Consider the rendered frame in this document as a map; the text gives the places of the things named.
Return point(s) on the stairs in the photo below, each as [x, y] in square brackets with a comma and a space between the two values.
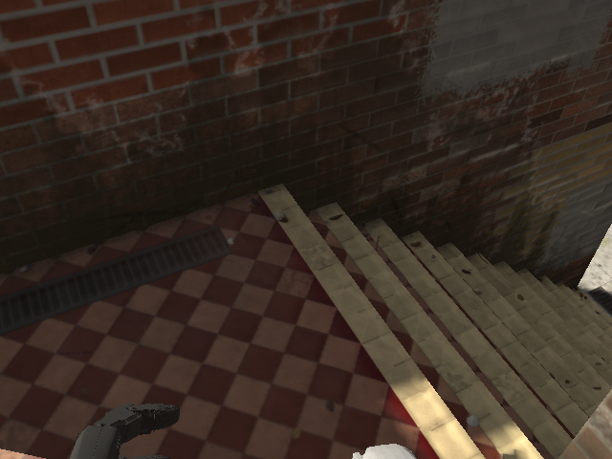
[522, 363]

